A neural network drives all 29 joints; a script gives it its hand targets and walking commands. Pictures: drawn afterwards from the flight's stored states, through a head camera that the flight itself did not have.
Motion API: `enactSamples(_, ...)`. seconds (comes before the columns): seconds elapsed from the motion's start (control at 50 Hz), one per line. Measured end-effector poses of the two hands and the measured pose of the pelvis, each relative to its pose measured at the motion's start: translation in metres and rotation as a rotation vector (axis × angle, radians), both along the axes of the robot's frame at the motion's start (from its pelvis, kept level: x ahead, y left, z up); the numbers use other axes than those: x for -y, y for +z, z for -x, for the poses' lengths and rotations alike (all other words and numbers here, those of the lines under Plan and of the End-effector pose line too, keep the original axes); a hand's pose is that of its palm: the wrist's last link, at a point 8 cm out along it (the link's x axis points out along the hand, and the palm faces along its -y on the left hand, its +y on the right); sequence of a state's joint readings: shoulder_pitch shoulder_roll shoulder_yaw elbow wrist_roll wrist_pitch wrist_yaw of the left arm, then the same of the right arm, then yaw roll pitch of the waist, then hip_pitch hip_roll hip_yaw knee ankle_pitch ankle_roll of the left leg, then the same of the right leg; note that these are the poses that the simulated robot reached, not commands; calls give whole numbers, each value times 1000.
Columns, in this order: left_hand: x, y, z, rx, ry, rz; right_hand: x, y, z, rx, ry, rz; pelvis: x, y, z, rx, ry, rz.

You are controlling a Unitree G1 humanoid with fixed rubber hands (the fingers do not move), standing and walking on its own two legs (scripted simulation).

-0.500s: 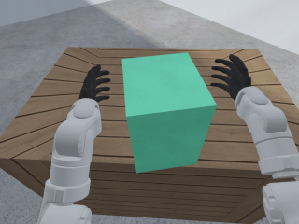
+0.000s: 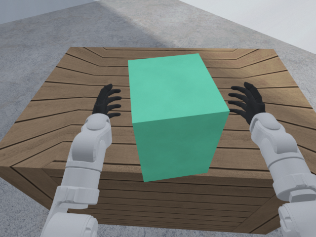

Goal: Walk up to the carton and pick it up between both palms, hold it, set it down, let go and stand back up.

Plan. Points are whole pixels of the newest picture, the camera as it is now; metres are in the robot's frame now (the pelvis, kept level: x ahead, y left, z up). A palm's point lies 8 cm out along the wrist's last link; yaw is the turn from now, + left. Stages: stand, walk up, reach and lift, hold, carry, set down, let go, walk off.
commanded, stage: reach and lift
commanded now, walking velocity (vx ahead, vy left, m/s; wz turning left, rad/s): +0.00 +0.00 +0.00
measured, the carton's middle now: (170, 120) +0.42 -0.01 +0.06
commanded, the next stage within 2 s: none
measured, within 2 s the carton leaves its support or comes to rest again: neither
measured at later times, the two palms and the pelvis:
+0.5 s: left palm (114, 124) +0.38 +0.14 +0.10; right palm (251, 120) +0.39 -0.22 +0.09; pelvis +0.00 +0.00 +0.00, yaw +0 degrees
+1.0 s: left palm (117, 124) +0.37 +0.13 +0.10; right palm (229, 118) +0.40 -0.17 +0.09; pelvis +0.00 +0.00 +0.00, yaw +0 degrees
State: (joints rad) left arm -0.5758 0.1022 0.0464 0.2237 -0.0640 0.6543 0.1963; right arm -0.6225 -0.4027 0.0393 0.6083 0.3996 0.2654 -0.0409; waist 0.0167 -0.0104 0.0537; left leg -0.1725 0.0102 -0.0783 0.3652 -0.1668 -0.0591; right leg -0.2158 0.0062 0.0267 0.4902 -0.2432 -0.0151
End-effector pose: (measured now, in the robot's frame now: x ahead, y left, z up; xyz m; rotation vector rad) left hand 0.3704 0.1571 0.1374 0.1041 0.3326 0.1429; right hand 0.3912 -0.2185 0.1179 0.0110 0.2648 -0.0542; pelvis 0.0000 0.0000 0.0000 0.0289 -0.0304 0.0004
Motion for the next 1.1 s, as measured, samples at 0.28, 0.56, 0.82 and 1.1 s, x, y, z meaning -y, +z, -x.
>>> enactSamples(0.28,10,-27,-4,60,-11,24,8,-20,-1,78,18,20,0,0,-4,-62,1,0)
enactSamples(0.56,25,-37,-7,90,-19,75,-9,-26,-6,83,40,4,1,0,-6,-91,1,0)
enactSamples(0.82,29,-37,-5,99,12,97,-50,-30,-10,67,41,-18,1,0,-5,-91,1,1)
enactSamples(1.1,32,-40,-2,68,40,86,-50,-32,-9,53,1,-21,1,0,-4,-90,1,2)
